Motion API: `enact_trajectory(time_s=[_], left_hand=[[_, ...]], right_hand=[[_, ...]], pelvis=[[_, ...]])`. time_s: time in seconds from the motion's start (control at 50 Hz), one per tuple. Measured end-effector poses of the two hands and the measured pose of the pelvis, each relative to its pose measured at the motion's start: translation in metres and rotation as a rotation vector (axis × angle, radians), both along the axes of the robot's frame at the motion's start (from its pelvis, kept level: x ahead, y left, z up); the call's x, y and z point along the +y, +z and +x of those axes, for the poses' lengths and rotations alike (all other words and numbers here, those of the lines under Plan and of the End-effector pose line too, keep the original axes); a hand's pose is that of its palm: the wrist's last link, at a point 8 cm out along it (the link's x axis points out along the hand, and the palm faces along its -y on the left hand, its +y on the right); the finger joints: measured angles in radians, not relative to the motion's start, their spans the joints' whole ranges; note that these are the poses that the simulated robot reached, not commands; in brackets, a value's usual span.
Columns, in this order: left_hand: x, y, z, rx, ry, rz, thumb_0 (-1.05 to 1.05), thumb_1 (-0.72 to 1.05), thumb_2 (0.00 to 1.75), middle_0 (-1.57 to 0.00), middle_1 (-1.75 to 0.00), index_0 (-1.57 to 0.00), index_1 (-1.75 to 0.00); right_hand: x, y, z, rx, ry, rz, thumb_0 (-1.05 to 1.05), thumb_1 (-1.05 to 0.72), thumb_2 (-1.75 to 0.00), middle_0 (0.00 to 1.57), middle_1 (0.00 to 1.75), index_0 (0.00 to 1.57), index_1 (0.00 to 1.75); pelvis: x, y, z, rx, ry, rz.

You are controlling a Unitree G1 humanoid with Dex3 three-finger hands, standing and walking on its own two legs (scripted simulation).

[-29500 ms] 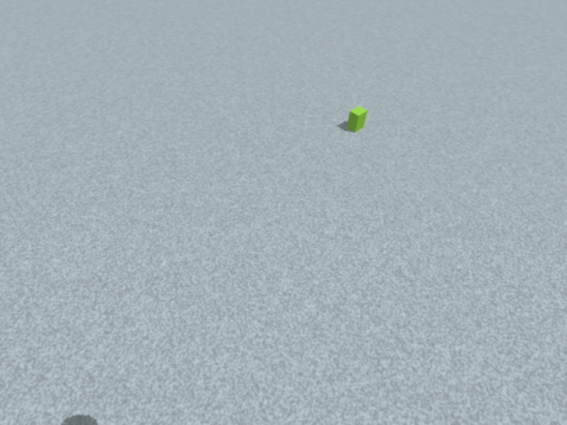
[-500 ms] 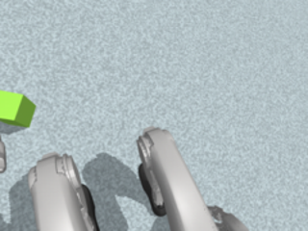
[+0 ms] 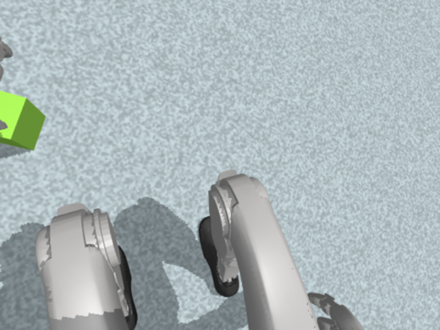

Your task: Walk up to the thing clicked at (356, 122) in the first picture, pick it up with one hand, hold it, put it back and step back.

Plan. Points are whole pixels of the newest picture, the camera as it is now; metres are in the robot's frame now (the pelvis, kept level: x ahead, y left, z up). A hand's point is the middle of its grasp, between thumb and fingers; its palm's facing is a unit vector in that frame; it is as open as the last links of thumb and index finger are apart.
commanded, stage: home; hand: left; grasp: from above
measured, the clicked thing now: (12, 122) +0.50 +0.30 -0.28
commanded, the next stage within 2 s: none
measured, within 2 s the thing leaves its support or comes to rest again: neither
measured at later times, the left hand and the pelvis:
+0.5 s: hand out of the picture +0.32 +0.25 +0.06, palm faces -0.27 -0.67 -0.69, open 8.4 cm; pelvis +0.01 +0.00 +0.16, yaw +6 degrees
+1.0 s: hand out of the picture +0.24 +0.21 +0.27, palm faces +0.17 -0.95 -0.27, open 7.4 cm; pelvis +0.07 +0.00 +0.34, yaw +9 degrees
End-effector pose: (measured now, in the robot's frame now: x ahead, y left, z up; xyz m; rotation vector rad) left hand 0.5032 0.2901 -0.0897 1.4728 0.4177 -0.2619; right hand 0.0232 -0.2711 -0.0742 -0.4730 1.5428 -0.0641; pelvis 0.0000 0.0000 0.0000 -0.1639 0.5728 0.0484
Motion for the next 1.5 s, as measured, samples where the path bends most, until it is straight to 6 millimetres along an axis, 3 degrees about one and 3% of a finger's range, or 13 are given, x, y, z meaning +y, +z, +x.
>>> enact_trajectory(time_s=[0.14,0.26,0.4,0.52,0.66,0.88,1.1,1.26,1.38,1.5], left_hand=[[0.01,0.07,-0.039,-0.05,0.047,-0.083,0.0,0.12,0.88,-0.22,-0.56,-0.2,-0.58],[0.022,0.126,-0.09,0.019,0.155,-0.187,0.0,0.32,0.84,-0.21,-0.45,-0.2,-0.47],[0.006,0.165,-0.155,0.07,0.272,-0.421,0.0,0.47,0.9,-0.22,-0.44,-0.21,-0.46],[-0.004,0.208,-0.189,-0.013,0.414,-0.55,0.0,0.68,0.93,-0.23,-0.39,-0.22,-0.41],[-0.013,0.264,-0.222,-0.006,0.628,-0.687,0.0,0.83,0.91,-0.21,-0.33,-0.21,-0.34],[-0.031,0.346,-0.264,0.034,0.869,-0.924,0.01,0.89,0.9,-0.21,-0.3,-0.2,-0.31],[-0.037,0.422,-0.296,0.022,1.024,-1.056,0.01,0.9,0.9,-0.2,-0.3,-0.2,-0.3],[-0.035,0.445,-0.313,0.01,1.037,-1.077,0.01,0.9,0.9,-0.2,-0.3,-0.2,-0.3],[-0.033,0.441,-0.319,0.028,1.043,-1.083,0.01,0.9,0.9,-0.2,-0.29,-0.2,-0.3],[-0.032,0.439,-0.32,0.028,1.032,-1.091,0.01,0.91,0.9,-0.2,-0.29,-0.2,-0.3]], right_hand=[[-0.003,0.018,0.047,-0.122,0.003,0.005,0.0,-0.89,-0.9,0.2,0.3,0.21,0.3],[0.008,0.05,0.103,-0.308,0.03,0.062,0.0,-0.9,-0.9,0.2,0.3,0.21,0.3],[0.028,0.099,0.155,-0.461,0.079,0.128,0.0,-0.9,-0.9,0.2,0.3,0.21,0.3],[0.041,0.139,0.185,-0.559,0.077,0.163,0.01,-0.9,-0.9,0.2,0.3,0.21,0.3],[0.05,0.195,0.204,-0.657,0.035,0.197,0.01,-0.9,-0.9,0.2,0.3,0.21,0.3],[0.044,0.298,0.214,-0.774,0.014,0.151,0.01,-0.9,-0.9,0.2,0.3,0.21,0.3],[0.049,0.365,0.224,-0.869,0.01,0.125,0.01,-0.9,-0.9,0.2,0.3,0.21,0.3],[0.065,0.385,0.245,-0.964,0.043,0.156,0.01,-0.9,-0.9,0.2,0.3,0.21,0.3],[0.072,0.394,0.256,-1.014,0.086,0.168,0.01,-0.9,-0.9,0.21,0.3,0.21,0.3],[0.073,0.397,0.256,-1.022,0.108,0.163,0.01,-0.9,-0.9,0.21,0.3,0.21,0.3]], pelvis=[[0.0,0.032,0.002,0.02,0.012,0.021],[0.002,0.075,0.001,0.014,0.023,0.035],[0.0,0.126,0.003,-0.008,0.043,0.059],[-0.004,0.165,0.009,-0.041,0.064,0.079],[-0.007,0.219,0.022,-0.096,0.079,0.101],[-0.005,0.304,0.051,-0.22,0.1,0.124],[0.001,0.36,0.081,-0.335,0.121,0.141],[0.005,0.371,0.088,-0.377,0.132,0.151],[0.006,0.372,0.086,-0.392,0.138,0.155],[0.007,0.371,0.083,-0.401,0.137,0.154]])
